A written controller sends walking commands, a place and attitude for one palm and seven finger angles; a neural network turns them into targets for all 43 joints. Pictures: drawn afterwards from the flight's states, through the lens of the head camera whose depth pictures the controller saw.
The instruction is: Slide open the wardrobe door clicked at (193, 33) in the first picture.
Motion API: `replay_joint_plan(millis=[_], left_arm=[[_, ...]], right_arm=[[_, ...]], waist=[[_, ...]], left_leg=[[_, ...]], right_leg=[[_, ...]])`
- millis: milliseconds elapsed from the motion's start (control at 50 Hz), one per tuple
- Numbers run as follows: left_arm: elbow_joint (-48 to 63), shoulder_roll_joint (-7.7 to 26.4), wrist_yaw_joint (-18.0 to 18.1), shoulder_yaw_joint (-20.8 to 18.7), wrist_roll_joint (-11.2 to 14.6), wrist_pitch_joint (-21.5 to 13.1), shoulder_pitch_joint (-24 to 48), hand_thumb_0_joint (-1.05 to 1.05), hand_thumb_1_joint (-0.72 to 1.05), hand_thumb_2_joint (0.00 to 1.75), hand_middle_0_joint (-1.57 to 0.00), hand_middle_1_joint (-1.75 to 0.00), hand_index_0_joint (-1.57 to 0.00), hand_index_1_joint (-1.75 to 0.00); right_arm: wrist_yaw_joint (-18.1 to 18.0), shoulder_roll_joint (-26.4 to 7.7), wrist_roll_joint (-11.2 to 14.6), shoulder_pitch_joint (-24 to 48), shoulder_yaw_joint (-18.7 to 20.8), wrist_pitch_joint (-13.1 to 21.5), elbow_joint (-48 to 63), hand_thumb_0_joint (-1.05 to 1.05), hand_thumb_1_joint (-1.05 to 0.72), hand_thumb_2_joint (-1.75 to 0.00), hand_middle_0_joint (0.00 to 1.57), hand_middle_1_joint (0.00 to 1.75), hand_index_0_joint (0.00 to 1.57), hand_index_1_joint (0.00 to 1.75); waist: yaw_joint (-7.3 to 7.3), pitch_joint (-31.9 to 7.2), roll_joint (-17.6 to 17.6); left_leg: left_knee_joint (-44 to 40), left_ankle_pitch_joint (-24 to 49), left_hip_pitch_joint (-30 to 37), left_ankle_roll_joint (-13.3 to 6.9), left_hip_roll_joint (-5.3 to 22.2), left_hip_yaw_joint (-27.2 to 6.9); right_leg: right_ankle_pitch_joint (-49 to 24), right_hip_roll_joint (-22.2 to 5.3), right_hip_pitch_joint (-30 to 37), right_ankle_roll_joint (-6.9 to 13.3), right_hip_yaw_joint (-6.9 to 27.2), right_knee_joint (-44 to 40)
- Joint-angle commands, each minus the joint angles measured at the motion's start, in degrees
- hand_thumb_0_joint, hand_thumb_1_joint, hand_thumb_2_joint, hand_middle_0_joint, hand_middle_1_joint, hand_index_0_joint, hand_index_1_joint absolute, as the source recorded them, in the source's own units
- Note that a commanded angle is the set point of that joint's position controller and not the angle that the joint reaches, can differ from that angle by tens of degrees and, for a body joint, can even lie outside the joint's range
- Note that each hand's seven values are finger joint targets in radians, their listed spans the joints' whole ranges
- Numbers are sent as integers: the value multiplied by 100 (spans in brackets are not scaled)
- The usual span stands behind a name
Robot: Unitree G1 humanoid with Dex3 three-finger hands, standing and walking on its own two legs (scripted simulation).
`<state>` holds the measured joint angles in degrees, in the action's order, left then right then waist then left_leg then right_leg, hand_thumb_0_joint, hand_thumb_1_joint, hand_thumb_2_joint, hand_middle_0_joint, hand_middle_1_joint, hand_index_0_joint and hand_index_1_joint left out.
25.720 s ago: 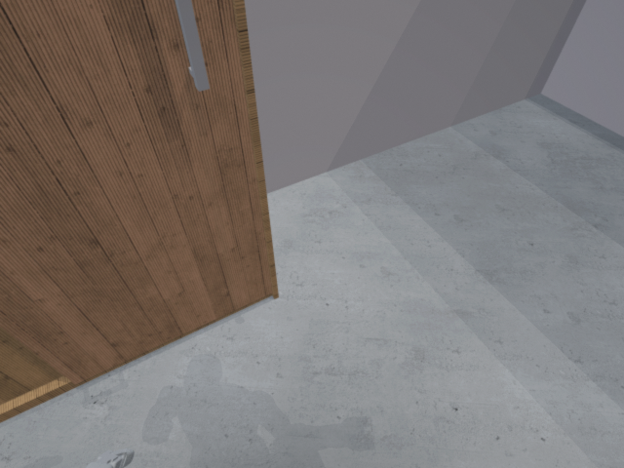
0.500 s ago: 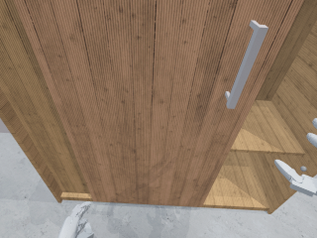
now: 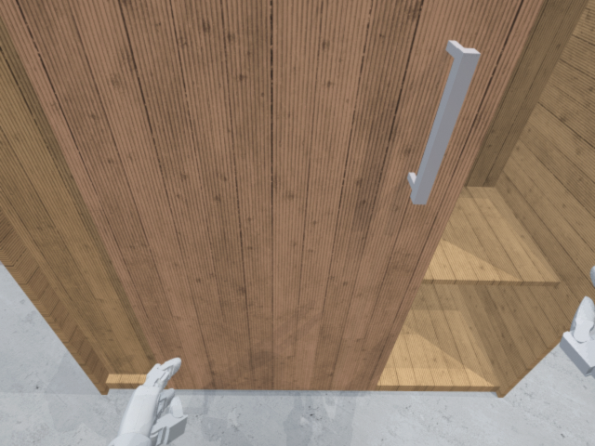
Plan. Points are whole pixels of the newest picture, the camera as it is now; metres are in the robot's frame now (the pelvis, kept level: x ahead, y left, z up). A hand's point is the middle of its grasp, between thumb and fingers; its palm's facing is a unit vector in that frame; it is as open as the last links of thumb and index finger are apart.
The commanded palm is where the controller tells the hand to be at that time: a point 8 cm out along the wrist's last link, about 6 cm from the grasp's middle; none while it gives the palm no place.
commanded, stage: draw the hand back to the body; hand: right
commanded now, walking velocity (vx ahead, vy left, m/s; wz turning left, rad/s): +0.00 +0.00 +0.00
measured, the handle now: (434, 129) +0.48 -0.20 +0.24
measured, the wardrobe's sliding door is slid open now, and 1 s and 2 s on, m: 0.44 0.44 0.44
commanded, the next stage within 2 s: step back with the hand held close in 0.10 s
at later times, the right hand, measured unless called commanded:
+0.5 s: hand (567, 352) +0.17 -0.27 +0.15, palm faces +0.40 +0.81 -0.43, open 7.4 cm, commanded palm +0.12 -0.31 +0.17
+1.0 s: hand out of the picture +0.09 -0.29 +0.15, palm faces +0.49 +0.78 -0.38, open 7.4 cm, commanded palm +0.04 -0.33 +0.17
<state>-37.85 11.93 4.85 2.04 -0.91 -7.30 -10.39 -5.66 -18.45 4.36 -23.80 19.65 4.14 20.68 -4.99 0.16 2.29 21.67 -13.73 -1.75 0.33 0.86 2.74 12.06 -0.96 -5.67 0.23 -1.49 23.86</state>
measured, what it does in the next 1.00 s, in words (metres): shifts its weight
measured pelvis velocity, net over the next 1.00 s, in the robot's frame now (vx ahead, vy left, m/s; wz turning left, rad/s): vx -0.10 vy -0.02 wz -0.03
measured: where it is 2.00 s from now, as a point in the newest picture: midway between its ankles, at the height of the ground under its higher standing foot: outside the picture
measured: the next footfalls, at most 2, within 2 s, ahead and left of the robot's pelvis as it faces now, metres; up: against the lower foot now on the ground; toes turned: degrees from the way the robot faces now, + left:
left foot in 1.26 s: -0.15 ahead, +0.10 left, +0.00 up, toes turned -4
right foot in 1.38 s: -0.03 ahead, -0.11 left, +0.00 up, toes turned -1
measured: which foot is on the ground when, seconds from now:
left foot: down 0.00-1.00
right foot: down 0.00-1.00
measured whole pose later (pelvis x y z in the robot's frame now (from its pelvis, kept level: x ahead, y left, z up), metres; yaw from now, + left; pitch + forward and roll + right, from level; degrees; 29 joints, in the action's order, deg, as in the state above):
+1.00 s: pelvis -0.10 -0.02 -0.02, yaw -2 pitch -1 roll +3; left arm -35.0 12.3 4.5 0.6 -0.5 -7.4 -13.7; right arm -8.1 -21.2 1.2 -27.6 23.4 15.3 27.0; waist -1.8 1.3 -0.2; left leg 29.6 -8.8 -19.7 1.4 -0.4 1.0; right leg 15.3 -0.1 -26.3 1.4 0.6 36.7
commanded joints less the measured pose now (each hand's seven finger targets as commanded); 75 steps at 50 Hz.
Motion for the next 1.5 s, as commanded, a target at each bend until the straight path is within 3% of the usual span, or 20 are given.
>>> replay_joint_plan(millis=[0,180,200,220,300,460,760,940,1000,1040,1060,1100,1180,1240,1260,1300,1340,1380,1420,1480], left_arm=[[937,678,63,-276,-9,-333,810,0,90,90,-20,-30,-20,-30],[937,671,78,-298,19,-311,862,0,90,90,-20,-30,-20,-30],[912,687,89,-299,12,-322,847,0,90,90,-20,-30,-20,-30],[1169,805,36,-291,67,-193,847,0,90,90,-20,-30,-20,-30],[1159,728,12,-344,26,20,695,0,90,90,-20,-30,-20,-30],[1446,810,89,-458,87,217,585,0,90,90,-20,-30,-20,-30],[1525,967,106,-534,104,-201,305,0,90,90,-20,-30,-20,-30],[1097,749,56,-485,34,-349,20,0,90,90,-20,-30,-20,-30],[1179,838,118,-459,60,-389,109,0,90,90,-20,-30,-20,-30],[1306,970,141,-496,62,-466,271,0,90,90,-20,-30,-20,-30],[1347,902,143,-561,27,-493,288,0,90,90,-20,-30,-20,-30],[1280,784,35,-623,-5,-573,283,0,90,90,-20,-30,-20,-30],[1141,677,-90,-566,-13,-592,263,0,90,90,-20,-30,-20,-30],[931,569,-99,-536,-61,-406,126,0,90,90,-20,-30,-20,-30],[810,563,-78,-501,-111,-441,93,0,90,90,-20,-30,-20,-30],[914,625,-14,-542,14,-448,202,0,90,90,-20,-30,-20,-30],[976,694,83,-481,40,-339,260,0,90,90,-20,-30,-20,-30],[1113,865,79,-525,103,-312,248,0,90,90,-20,-30,-20,-30],[1233,803,-36,-569,-51,-405,385,0,90,90,-20,-30,-20,-30],[1262,750,-131,-621,-2,-535,191,0,90,90,-20,-30,-20,-30]], right_arm=[[-93,-1116,-2,659,549,411,1301,0,-90,-90,20,30,20,30],[-67,-1113,25,638,559,443,1197,0,-90,-90,20,30,20,30],[-84,-1191,25,828,607,458,1208,0,-90,-90,20,30,20,30],[-151,-1950,-74,1545,1321,721,1712,0,-90,-90,20,30,20,30],[-80,-1179,-111,56,748,817,1139,0,-90,-90,20,30,20,30],[-201,-1609,-79,-317,1135,920,1589,0,-90,-90,20,30,20,30],[-287,-1531,-358,-186,1271,1383,1588,0,-90,-90,20,30,20,30],[-414,-1531,-264,265,956,1482,1813,0,-90,-90,20,30,20,30],[-444,-1598,-263,293,1037,1532,1898,0,-90,-90,20,30,20,30],[-414,-1537,-358,153,1226,1589,1985,0,-90,-90,20,30,20,30],[-385,-1758,-363,244,1416,1648,2109,0,-90,-90,20,30,20,30],[-335,-1700,-313,-33,1466,1690,2080,0,-90,-90,20,30,20,30],[-279,-1426,-79,-656,1144,1660,1849,0,-90,-90,20,30,20,30],[-324,-1787,-112,19,1161,1745,1794,0,-90,-90,20,30,20,30],[-354,-1797,-190,218,1052,1700,1612,0,-90,-90,20,30,20,30],[-326,-1691,-272,347,828,1488,1542,0,-90,-90,20,30,20,30],[-270,-1786,-275,436,945,1400,1708,0,-90,-90,20,30,20,30],[-199,-1823,-218,236,1091,1427,1888,0,-90,-90,20,30,20,30],[-157,-1822,-88,-149,1251,1397,2254,0,-90,-90,20,30,20,30],[-245,-1604,-48,-857,1302,1313,2345,0,-90,-90,20,30,20,30]], waist=[[52,-227,291],[64,-52,201],[81,-67,151],[235,239,81],[299,-403,-67],[324,-885,-69],[353,-404,445],[542,-394,-458],[536,-194,281],[439,-377,1595],[358,-556,1695],[311,-750,905],[392,-736,1184],[486,-647,-563],[488,-790,-892],[534,-723,-1445],[520,-663,-427],[375,-1167,674],[278,-1694,1493],[301,-1422,1035]], left_leg=[[-389,799,-430,-88,-82,-28],[-546,496,-519,-66,-77,-66],[-566,452,-533,-63,-79,-61],[-805,560,-1020,-47,153,-435],[-484,1353,-1078,-57,401,-413],[-14,1533,-968,48,236,-299],[962,16,73,112,-224,-428],[-649,-1372,-2917,-344,681,-1116],[-26,-1679,-2565,-78,111,-609],[2185,-753,-479,133,-655,-218],[3012,-653,-181,126,-739,-276],[2877,-1111,-679,4,-697,-390],[476,-1124,-1018,-225,-435,-213],[-1083,-406,-2830,-732,1068,-2083],[-1107,211,-3093,-774,1349,-1942],[-400,2200,-2476,-530,1000,-1350],[342,2845,-2032,-73,322,-751],[1273,850,-1587,158,-455,-420],[2828,-1778,-1392,40,-629,-598],[2511,-1445,-1241,-79,-536,-294]], right_leg=[[-744,35,181,77,76,-450],[-470,33,140,98,41,-492],[-423,43,143,102,48,-496],[-139,-69,-416,208,148,-239],[-950,-77,-277,198,120,159],[-1507,-220,-488,193,234,52],[2610,-656,-3332,574,1036,-903],[1014,155,-831,43,223,1276],[1987,-290,-1506,191,958,74],[3731,-1225,-3520,636,2154,-1765],[3647,-1517,-3783,812,2564,-1999],[2475,-1413,-2923,830,2068,-1472],[1648,-1113,-1723,260,1307,-1081],[308,-264,-308,-238,220,1256],[434,-48,-145,-289,37,1824],[11,82,-563,-129,39,1903],[-1945,-77,-368,-25,120,501],[-3727,-924,26,269,789,-388],[-1999,-1691,-428,471,1836,-1170],[1039,-1375,-857,549,1272,-1558]])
